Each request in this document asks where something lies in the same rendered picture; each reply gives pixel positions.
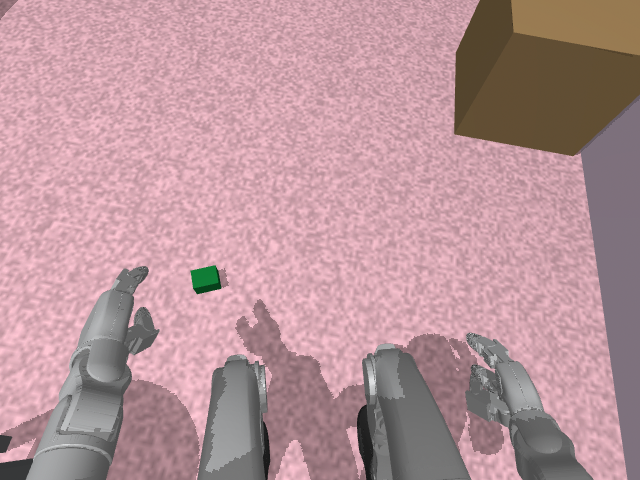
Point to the right robot hand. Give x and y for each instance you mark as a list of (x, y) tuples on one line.
[(509, 390)]

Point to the right robot foot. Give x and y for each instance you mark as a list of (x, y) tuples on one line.
[(365, 443)]

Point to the right robot arm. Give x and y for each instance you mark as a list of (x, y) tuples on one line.
[(542, 451)]

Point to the left robot hand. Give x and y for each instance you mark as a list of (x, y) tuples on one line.
[(109, 318)]

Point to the left robot arm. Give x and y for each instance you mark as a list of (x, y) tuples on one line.
[(80, 438)]

